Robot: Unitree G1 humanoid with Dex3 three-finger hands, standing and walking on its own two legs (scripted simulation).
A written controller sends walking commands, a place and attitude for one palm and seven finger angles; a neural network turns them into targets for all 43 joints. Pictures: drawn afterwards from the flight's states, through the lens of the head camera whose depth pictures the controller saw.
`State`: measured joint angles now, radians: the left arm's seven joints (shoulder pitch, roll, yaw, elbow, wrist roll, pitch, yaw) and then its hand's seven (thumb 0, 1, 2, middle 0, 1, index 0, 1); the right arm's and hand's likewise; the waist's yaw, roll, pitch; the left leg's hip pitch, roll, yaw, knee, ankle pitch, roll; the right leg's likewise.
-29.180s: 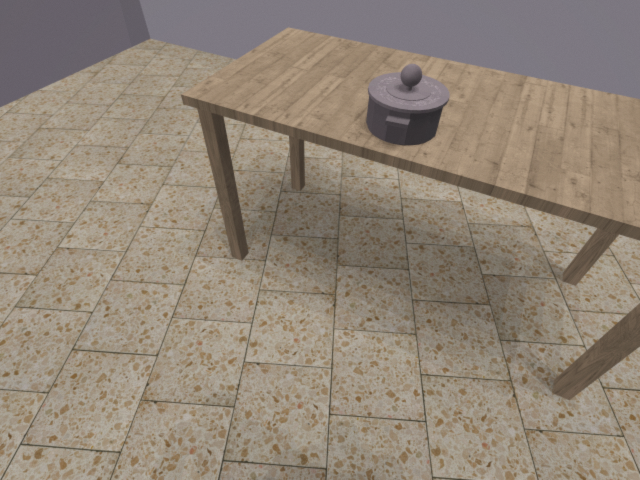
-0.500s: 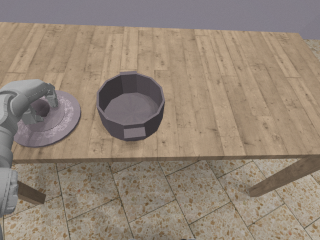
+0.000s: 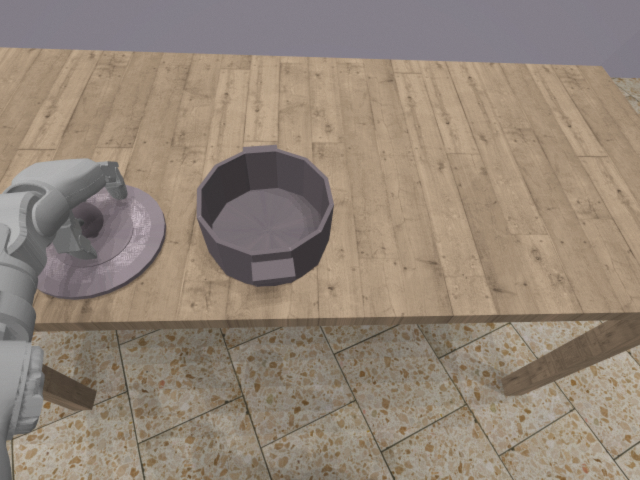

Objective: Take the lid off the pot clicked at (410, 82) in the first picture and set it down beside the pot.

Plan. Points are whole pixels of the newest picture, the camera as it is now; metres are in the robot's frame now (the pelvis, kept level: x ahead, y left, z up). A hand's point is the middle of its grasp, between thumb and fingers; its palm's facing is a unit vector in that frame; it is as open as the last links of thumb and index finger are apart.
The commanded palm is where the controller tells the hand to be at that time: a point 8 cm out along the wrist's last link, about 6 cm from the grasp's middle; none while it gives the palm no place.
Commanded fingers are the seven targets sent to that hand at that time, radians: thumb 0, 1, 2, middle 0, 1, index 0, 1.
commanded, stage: open the fingers wide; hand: left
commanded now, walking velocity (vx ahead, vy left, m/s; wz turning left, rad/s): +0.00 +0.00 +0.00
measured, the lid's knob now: (82, 220) +0.45 +0.32 +0.02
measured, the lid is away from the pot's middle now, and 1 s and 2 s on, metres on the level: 0.25 0.25 0.25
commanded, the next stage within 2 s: raise the empty hand in 0.06 s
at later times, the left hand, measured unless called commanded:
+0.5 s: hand (62, 202) +0.43 +0.31 +0.08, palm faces -0.39 -0.07 -0.92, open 11.0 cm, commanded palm +0.44 +0.30 +0.14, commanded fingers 0.00 -0.01 0.65 -0.35 -0.86 -0.35 -0.86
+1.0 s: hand (39, 172) +0.43 +0.31 +0.13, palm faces -0.36 -0.07 -0.93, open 11.0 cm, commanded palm +0.44 +0.30 +0.19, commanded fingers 0.00 -0.01 0.65 -0.35 -0.86 -0.35 -0.86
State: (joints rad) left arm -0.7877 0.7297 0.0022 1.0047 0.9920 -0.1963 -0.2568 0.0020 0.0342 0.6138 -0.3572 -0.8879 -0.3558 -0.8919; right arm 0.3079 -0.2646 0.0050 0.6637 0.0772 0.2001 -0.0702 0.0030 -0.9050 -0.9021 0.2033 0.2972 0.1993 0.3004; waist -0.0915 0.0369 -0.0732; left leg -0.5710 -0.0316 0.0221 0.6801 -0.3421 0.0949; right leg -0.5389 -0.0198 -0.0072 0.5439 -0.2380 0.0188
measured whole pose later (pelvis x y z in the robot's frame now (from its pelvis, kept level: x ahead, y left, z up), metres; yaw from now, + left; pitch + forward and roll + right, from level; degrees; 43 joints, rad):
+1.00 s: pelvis +0.00 +0.00 +0.01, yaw +1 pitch +9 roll -3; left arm -0.89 0.76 -0.05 0.93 0.94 -0.13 -0.38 0.00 -0.01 0.65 -0.36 -0.85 -0.36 -0.86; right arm 0.27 -0.28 0.01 0.65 0.09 0.19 -0.06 0.00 -0.91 -0.90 0.20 0.30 0.20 0.30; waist -0.07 0.04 -0.05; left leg -0.42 -0.05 0.01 0.55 -0.29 0.09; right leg -0.38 -0.03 -0.02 0.43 -0.20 0.02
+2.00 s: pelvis +0.00 -0.01 +0.02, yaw +3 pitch +6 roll -2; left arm -0.66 0.78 0.02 0.55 0.86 -0.07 -0.46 0.00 -0.01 0.65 -0.36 -0.85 -0.36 -0.86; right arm 0.21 -0.28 0.02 0.59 0.09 0.21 -0.02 0.01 -0.91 -0.90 0.20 0.30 0.20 0.30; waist -0.03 0.07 -0.03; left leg -0.33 -0.06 -0.02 0.48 -0.25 0.08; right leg -0.29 -0.04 -0.04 0.36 -0.18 0.03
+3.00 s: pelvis +0.01 -0.07 +0.02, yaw +2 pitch -4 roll -1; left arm 0.03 0.36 0.34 -0.05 -0.10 -0.07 0.10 0.01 0.75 0.86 -0.23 -0.39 -0.23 -0.39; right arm 0.15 -0.24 0.03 0.65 0.05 -0.06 -0.07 0.01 -0.91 -0.90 0.20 0.30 0.20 0.30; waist 0.04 0.07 0.04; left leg -0.08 0.02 -0.02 0.42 -0.27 0.00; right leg -0.09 0.03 -0.04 0.37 -0.22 -0.03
